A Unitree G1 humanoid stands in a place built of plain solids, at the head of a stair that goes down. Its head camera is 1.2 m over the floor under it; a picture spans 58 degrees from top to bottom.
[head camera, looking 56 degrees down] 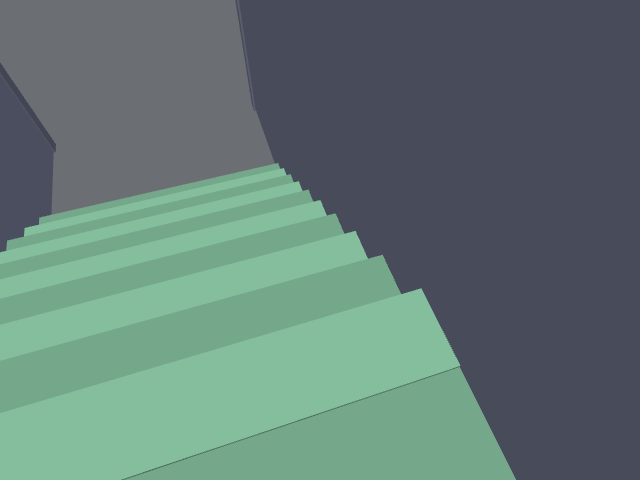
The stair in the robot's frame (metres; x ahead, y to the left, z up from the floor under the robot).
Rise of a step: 0.19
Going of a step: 0.26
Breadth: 2.10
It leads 18 degrees to the left of straight ahead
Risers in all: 10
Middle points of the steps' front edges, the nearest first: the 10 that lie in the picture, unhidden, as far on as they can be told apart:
0.31 0.68 0.00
0.56 0.76 -0.19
0.80 0.83 -0.38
1.05 0.91 -0.57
1.29 0.99 -0.77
1.54 1.07 -0.96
1.78 1.15 -1.15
2.03 1.22 -1.34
2.27 1.30 -1.53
2.52 1.38 -1.72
